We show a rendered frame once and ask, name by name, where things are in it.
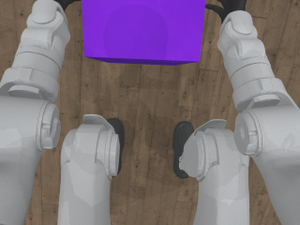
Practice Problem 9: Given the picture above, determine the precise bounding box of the robot left forearm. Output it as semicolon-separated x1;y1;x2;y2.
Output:
0;0;70;104

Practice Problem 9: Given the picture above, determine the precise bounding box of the robot right forearm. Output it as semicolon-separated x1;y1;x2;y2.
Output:
217;10;300;112

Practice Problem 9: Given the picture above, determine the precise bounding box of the right robot upper arm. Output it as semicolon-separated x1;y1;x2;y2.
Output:
233;104;300;225

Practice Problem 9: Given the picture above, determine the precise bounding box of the left robot upper arm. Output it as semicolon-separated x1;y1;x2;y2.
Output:
0;95;61;225

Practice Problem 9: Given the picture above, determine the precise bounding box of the left robot hand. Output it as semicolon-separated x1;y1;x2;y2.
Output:
53;0;82;12

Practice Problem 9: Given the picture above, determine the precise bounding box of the carton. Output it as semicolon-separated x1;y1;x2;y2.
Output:
82;0;205;66

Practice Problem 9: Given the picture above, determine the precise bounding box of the robot left foot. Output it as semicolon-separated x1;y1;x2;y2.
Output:
107;118;125;177

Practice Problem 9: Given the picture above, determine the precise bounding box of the robot right shin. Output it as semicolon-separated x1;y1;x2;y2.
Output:
179;119;249;177

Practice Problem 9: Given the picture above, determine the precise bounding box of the right robot hand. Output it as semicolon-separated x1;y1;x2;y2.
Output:
205;0;247;24

